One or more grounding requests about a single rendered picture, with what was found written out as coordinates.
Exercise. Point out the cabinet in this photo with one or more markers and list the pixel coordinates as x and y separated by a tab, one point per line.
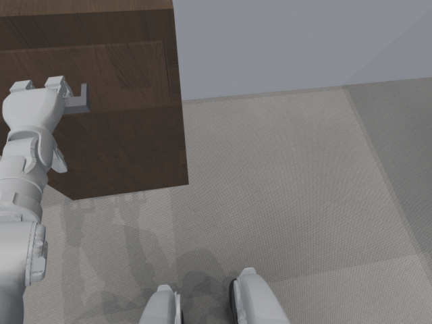
116	151

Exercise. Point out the robot right shin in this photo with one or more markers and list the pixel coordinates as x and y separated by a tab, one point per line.
242	316

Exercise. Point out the left robot hand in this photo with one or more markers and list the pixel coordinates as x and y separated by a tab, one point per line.
41	107

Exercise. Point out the left robot upper arm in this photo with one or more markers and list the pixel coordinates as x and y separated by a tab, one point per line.
23	259

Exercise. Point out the robot left shin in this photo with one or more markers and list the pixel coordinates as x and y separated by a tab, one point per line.
163	288

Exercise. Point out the handle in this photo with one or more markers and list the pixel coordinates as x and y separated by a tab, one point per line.
78	104

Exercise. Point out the robot left forearm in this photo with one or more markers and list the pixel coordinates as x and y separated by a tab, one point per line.
26	159

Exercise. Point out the robot shin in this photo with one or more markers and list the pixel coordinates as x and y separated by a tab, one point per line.
163	288
242	316

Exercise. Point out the drawer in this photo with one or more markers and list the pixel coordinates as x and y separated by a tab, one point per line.
118	75

